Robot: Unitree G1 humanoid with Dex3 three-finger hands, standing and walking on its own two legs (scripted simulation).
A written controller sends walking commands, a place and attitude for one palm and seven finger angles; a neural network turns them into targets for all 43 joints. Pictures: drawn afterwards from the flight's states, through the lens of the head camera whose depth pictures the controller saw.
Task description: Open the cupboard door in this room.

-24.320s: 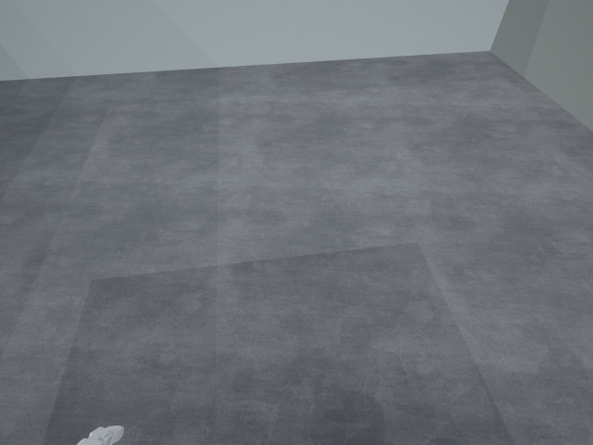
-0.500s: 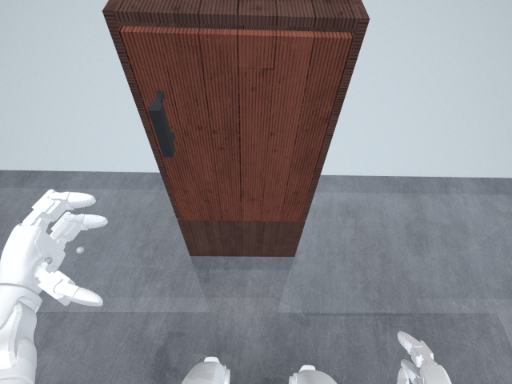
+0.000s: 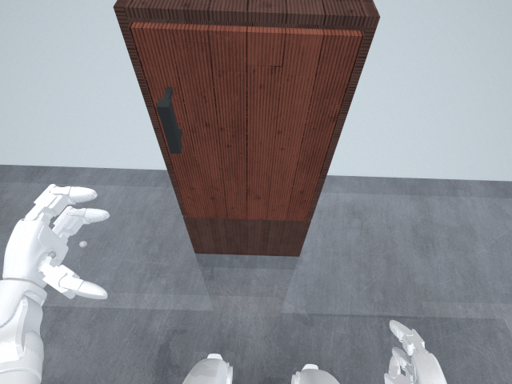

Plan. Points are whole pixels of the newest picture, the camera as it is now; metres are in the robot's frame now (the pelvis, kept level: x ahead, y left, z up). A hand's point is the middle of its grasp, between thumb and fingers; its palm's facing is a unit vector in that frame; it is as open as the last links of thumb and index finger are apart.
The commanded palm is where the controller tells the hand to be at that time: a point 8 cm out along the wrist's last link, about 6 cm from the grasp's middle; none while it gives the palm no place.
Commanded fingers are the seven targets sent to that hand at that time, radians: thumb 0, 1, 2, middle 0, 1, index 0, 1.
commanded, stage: move the hooked fingers beside the handle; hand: left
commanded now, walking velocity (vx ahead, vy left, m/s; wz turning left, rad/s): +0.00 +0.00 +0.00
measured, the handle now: (172, 121) +0.57 +0.21 +0.04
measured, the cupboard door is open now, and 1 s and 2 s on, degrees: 0 0 0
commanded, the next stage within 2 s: none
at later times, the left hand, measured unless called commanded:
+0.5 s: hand (104, 197) +0.38 +0.27 +0.05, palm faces +0.04 -1.00 -0.02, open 14.0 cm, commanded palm +0.35 +0.32 +0.05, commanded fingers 0.00 -0.50 0.30 -0.30 -1.20 -0.30 -1.20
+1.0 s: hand (120, 168) +0.44 +0.26 +0.05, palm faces +0.03 -1.00 -0.01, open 14.0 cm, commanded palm +0.42 +0.31 +0.05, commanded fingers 0.00 -0.50 0.30 -0.30 -1.20 -0.30 -1.20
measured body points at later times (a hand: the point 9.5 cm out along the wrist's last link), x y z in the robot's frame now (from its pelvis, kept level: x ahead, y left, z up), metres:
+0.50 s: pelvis +0.01 +0.00 -0.01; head +0.09 +0.02 +0.44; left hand +0.37 +0.32 +0.06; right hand +0.10 -0.26 -0.10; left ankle +0.03 +0.10 -0.67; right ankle +0.02 -0.12 -0.67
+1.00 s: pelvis +0.00 +0.01 -0.01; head +0.11 +0.03 +0.42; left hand +0.43 +0.32 +0.06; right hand +0.06 -0.26 -0.12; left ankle +0.03 +0.10 -0.67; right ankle +0.02 -0.12 -0.67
